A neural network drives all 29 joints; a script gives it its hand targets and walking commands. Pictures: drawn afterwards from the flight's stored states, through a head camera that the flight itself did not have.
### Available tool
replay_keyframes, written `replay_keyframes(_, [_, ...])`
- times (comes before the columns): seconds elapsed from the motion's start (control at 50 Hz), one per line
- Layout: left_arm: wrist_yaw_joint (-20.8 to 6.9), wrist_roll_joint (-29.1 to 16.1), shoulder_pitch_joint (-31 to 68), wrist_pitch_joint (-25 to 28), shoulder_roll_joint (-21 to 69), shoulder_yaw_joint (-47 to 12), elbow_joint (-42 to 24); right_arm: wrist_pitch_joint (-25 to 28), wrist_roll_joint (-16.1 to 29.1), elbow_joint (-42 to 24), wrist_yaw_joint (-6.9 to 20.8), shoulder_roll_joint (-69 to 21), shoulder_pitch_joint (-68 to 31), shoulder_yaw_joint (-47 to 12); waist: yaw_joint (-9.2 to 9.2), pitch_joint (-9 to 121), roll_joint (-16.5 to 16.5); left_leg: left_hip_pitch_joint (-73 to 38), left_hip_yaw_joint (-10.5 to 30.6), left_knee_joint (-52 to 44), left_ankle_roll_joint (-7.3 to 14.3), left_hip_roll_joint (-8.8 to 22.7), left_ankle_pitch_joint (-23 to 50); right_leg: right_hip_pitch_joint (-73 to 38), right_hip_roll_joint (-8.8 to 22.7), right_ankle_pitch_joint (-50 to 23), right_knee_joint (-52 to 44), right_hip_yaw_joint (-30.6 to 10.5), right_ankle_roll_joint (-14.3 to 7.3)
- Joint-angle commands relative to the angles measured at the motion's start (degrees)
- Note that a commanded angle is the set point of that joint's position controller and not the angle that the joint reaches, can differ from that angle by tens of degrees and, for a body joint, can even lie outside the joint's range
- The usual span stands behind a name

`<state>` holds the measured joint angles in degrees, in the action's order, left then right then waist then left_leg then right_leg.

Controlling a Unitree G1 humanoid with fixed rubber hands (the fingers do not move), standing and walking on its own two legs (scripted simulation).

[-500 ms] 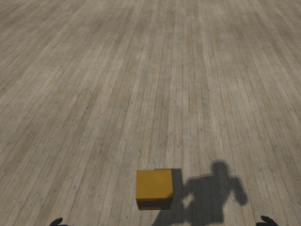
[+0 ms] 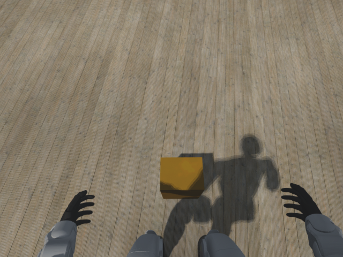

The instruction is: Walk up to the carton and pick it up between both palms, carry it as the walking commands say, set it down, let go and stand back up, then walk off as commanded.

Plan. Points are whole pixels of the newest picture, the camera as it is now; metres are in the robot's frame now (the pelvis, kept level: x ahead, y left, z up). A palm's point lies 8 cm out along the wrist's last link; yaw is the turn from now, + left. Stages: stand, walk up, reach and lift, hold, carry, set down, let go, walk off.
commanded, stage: reach and lift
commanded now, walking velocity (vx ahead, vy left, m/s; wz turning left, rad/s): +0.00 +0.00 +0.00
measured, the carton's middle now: (181, 179) +0.40 -0.02 -0.61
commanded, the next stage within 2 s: none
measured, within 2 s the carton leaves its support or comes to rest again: neither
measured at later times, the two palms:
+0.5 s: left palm (107, 178) +0.32 +0.21 -0.15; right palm (266, 174) +0.31 -0.24 -0.14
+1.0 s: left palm (130, 152) +0.41 +0.16 -0.21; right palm (234, 145) +0.42 -0.19 -0.20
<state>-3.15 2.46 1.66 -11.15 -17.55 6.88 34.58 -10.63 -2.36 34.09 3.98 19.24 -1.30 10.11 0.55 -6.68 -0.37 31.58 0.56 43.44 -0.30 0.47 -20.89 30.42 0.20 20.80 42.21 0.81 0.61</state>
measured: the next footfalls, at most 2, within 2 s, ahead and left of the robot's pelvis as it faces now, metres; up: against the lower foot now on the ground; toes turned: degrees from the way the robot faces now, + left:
none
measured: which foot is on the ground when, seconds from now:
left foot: down 0.00-1.00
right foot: down 0.00-1.00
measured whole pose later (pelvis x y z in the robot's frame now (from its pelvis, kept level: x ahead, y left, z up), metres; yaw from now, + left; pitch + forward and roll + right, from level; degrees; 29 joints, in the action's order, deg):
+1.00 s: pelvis -0.06 +0.00 -0.08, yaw +0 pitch +44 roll -1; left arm 4.9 4.1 55.8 -4.4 -6.4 17.7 46.2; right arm -3.8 -4.5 49.9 -0.9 10.4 -58.1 17.7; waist 0.2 2.8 0.1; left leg 86.7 1.1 59.8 -0.7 0.2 -17.4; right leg 86.0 0.3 18.1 59.8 0.9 0.1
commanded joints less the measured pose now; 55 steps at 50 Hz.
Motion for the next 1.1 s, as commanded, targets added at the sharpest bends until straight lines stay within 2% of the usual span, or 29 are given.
replay_keyframes(0.0, [1.9, -1.3, 7.3, 1.9, -7.4, 2.8, -6.4, 2.1, 0.5, -4.5, -0.1, 8.9, -6.5, 2.0, 1.07, 27.7, -1.4, -11.6, 0.5, 2.1, -2.8, -2.8, 33.1, -0.1, -3.8, -26.7, 2.8, 1.8, 2.6])
replay_keyframes(0.04, [2.8, -1.9, 7.6, 1.7, -6.8, 2.9, -5.5, 2.1, 0.9, -3.1, -0.2, 9.1, -8.0, 1.7, 0.60, 30.6, -1.9, -11.2, 0.8, 3.1, -2.9, -3.0, 35.3, 2.0, -3.6, -27.5, 3.8, 1.5, 2.4])
replay_keyframes(0.08, [3.4, -2.3, 9.3, 1.3, -5.5, 2.7, -4.3, 1.9, 1.2, -2.1, -0.4, 9.1, -10.5, 1.3, 0.45, 31.6, -1.6, -9.4, 1.0, 3.5, -2.9, -3.2, 33.9, 3.6, -3.3, -26.9, 4.1, 1.1, 2.2])
replay_keyframes(0.14, [3.8, -2.8, 15.0, 0.8, -4.4, 2.6, -2.8, 1.6, 1.3, -1.8, -0.8, 8.5, -16.4, 1.1, 0.68, 31.0, -0.3, -4.1, 0.7, 3.3, -2.3, -3.2, 25.9, 5.4, -2.9, -22.3, 4.2, 0.8, 2.0])
replay_keyframes(0.24, [4.3, -2.8, 27.9, 0.1, -3.2, 2.7, -2.5, 0.8, 0.4, -1.0, -0.9, 7.8, -28.2, 2.1, 1.18, 29.5, 1.2, 3.9, 0.4, 2.9, -1.6, -2.4, 10.4, 10.2, -2.3, -9.7, 4.2, 1.0, 1.4])
replay_keyframes(0.3, [4.8, -3.2, 35.5, -0.4, -2.2, 3.4, -2.4, 0.3, 0.4, -0.7, -0.7, 7.6, -35.5, 3.0, 1.27, 31.8, 0.6, 5.7, 0.2, 3.5, -1.7, -2.1, 5.8, 13.1, -2.3, -5.7, 4.9, 1.6, 1.1])
replay_keyframes(0.36, [5.4, -3.1, 41.1, -0.8, -1.9, 4.5, -1.2, 0.0, 0.9, -0.1, -0.8, 6.8, -41.6, 3.3, 0.44, 36.6, 0.3, 6.9, -0.4, 4.4, -1.6, -2.1, 4.7, 14.3, -2.4, -4.9, 5.7, 1.9, 1.1])
replay_keyframes(0.44, [6.2, -2.4, 46.6, -0.8, -1.0, 5.5, 0.8, 0.1, 1.1, 2.4, -1.0, 6.1, -47.5, 3.9, -0.57, 43.1, -0.4, 8.5, -0.9, 5.7, -1.6, -2.5, 5.8, 15.7, -2.7, -6.1, 6.9, 1.9, 1.1])
replay_keyframes(0.6, [7.6, -1.5, 55.6, 2.8, 2.4, 6.9, 3.2, 3.7, -0.3, 7.0, -2.1, 5.0, -57.6, 6.6, 0.51, 52.8, 0.3, 12.0, -0.7, 9.3, -2.3, -3.5, 12.6, 20.6, -4.1, -12.4, 10.0, 2.2, 1.4])
replay_keyframes(0.8, [7.8, -0.5, 66.3, 6.7, 4.8, 9.3, 5.3, 7.1, -0.5, 9.2, -3.9, 0.0, -70.8, 6.9, -0.76, 61.6, 2.0, 21.7, -0.9, 13.3, -1.9, -5.0, 20.7, 20.5, -4.5, -21.4, 13.9, -0.2, 1.9])
replay_keyframes(0.88, [8.2, 0.9, 64.6, 7.8, 5.5, 10.7, 5.7, 7.8, -1.6, 10.3, -4.9, -0.7, -68.4, 7.9, 0.15, 69.5, 1.7, 21.4, -1.0, 15.2, -2.4, -5.6, 27.0, 17.7, -4.7, -30.1, 15.9, -0.5, 1.8])
replay_keyframes(0.96, [8.3, 2.5, 64.1, 8.8, 7.1, 11.6, 3.5, 8.8, -2.8, 8.3, -5.4, -2.2, -65.9, 9.0, 0.65, 73.3, 0.6, 21.5, -0.7, 16.6, -2.6, -5.9, 33.0, 18.7, -4.8, -36.7, 17.3, -0.6, 1.8])
replay_keyframes(1.02, [8.2, 4.0, 64.0, 9.3, 8.3, 12.6, 3.2, 9.4, -3.6, 6.8, -5.2, -3.3, -65.6, 9.6, 0.11, 69.8, -0.4, 22.8, -0.5, 17.1, -2.8, -5.6, 33.2, 23.6, -4.9, -35.2, 17.3, -0.3, 1.8])
replay_keyframes(1.08, [8.1, 5.0, 64.1, 9.2, 9.4, 13.3, 4.8, 9.6, -4.0, 7.9, -4.8, -3.8, -65.9, 10.2, -0.27, 64.6, -0.8, 25.7, -0.3, 17.9, -2.9, -5.3, 29.7, 30.6, -4.9, -29.7, 17.8, 0.2, 1.9])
